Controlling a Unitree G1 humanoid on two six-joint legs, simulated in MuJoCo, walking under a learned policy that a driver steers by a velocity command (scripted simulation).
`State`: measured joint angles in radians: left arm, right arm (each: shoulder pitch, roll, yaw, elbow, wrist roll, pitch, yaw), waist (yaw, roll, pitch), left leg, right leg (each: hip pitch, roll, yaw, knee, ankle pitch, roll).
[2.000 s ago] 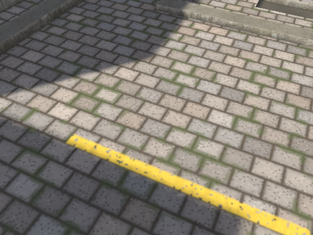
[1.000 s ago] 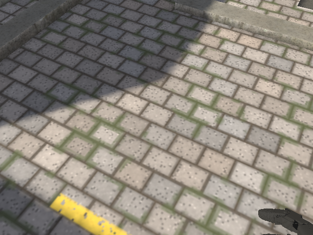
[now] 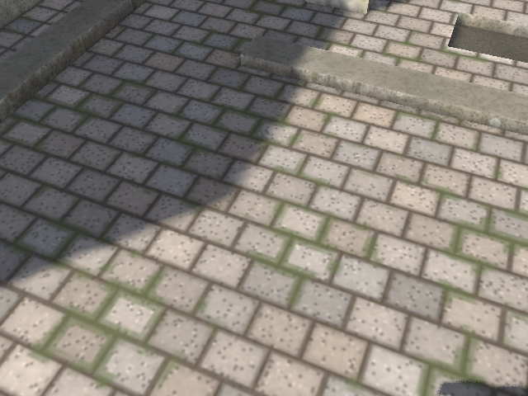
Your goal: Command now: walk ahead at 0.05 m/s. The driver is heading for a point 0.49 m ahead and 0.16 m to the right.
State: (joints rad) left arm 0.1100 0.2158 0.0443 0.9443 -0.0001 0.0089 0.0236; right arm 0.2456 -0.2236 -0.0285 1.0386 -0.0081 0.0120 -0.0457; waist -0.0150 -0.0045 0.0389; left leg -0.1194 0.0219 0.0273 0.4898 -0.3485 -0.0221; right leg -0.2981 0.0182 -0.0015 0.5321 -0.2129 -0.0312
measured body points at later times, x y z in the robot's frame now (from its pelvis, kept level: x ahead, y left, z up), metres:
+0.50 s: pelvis +0.11 -0.03 +0.01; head +0.12 -0.03 +0.46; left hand +0.13 +0.23 -0.13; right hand +0.16 -0.29 -0.13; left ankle +0.06 +0.12 -0.64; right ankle +0.07 -0.11 -0.73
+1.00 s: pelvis +0.37 +0.04 +0.01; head +0.39 +0.05 +0.45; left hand +0.45 +0.31 -0.13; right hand +0.43 -0.23 -0.12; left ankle +0.43 +0.13 -0.73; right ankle +0.31 -0.10 -0.64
